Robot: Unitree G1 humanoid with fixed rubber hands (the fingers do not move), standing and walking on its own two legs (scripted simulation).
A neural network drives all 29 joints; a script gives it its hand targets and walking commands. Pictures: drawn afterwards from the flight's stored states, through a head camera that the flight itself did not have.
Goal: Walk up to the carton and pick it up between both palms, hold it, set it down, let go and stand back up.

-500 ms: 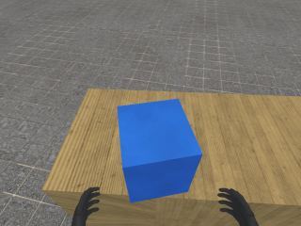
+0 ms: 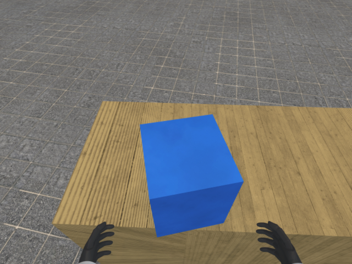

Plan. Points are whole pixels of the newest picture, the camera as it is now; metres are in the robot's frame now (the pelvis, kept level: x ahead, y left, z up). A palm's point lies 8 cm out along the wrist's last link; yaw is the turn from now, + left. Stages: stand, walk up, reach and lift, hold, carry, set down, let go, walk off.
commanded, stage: set down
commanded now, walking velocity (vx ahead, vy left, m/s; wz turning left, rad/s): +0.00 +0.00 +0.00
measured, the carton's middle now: (184, 176) +0.35 +0.01 -0.06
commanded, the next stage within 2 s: let go in 0.02 s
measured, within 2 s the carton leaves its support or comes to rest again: neither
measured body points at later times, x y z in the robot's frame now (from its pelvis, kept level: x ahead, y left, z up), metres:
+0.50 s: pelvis -0.01 +0.01 +0.00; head +0.00 +0.01 +0.45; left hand +0.17 +0.23 -0.09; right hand +0.17 -0.22 -0.09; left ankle -0.03 +0.11 -0.75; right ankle -0.01 -0.11 -0.75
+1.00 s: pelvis -0.04 +0.01 -0.01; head -0.05 +0.01 +0.44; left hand +0.05 +0.27 -0.13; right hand +0.04 -0.25 -0.12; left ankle -0.03 +0.11 -0.75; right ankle -0.01 -0.11 -0.75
